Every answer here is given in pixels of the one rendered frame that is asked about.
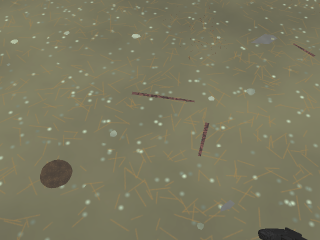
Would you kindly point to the right robot hand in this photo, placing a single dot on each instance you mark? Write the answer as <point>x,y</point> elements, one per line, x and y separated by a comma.
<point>279,234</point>

